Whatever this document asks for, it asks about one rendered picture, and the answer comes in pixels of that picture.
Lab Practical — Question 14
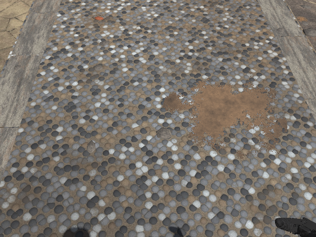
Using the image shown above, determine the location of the right robot hand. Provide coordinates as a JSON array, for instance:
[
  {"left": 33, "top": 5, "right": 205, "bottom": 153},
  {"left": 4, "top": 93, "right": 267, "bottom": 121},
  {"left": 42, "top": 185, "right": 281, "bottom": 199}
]
[{"left": 275, "top": 217, "right": 316, "bottom": 237}]

